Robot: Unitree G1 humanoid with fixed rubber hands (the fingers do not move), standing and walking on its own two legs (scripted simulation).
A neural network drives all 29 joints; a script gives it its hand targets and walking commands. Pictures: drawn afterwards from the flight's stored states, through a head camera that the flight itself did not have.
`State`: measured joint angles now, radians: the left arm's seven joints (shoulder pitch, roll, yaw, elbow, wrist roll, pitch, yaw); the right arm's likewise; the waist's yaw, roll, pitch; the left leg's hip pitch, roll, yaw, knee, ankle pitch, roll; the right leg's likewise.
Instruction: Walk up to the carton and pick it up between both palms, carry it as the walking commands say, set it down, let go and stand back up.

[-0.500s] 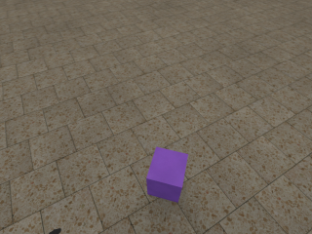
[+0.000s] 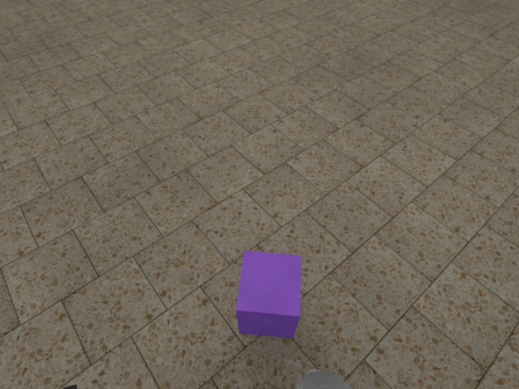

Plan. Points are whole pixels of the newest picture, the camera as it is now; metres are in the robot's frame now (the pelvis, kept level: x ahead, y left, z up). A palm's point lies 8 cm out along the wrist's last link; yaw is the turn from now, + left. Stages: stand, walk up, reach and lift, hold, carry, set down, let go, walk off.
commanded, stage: walk up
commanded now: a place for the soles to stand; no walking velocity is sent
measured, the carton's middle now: (269, 295) +0.50 -0.04 -0.65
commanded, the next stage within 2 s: reach and lift in 1.70 s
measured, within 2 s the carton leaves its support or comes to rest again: neither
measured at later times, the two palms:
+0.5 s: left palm out of the picture +0.15 +0.32 -0.11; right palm out of the picture +0.04 -0.33 -0.09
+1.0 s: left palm (95, 361) +0.19 +0.28 -0.10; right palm out of the picture +0.08 -0.32 -0.10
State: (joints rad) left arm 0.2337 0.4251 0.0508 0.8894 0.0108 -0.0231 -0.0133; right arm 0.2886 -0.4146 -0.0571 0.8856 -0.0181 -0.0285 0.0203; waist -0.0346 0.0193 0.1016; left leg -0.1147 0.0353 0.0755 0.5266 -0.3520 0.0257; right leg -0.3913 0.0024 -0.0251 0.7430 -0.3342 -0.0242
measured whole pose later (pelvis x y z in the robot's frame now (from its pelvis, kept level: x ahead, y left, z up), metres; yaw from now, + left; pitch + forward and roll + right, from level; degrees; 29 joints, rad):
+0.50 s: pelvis +0.02 +0.01 -0.01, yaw -7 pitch -2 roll -1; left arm 0.19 0.42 0.08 0.87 0.02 0.03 -0.03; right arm 0.26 -0.44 -0.07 0.88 -0.03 -0.03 -0.01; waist -0.02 0.00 0.11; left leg -0.29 0.08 0.07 0.65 -0.32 0.01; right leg -0.36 0.02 0.01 0.81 -0.46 -0.02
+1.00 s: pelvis +0.03 +0.00 +0.00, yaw -9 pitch -2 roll +0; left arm 0.09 0.36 0.03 1.01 0.00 0.00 -0.03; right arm 0.12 -0.39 0.00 1.01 -0.01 -0.05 -0.01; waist 0.00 -0.01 0.04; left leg -0.19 0.03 0.03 0.47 -0.25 -0.02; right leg -0.20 0.00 0.05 0.50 -0.27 0.00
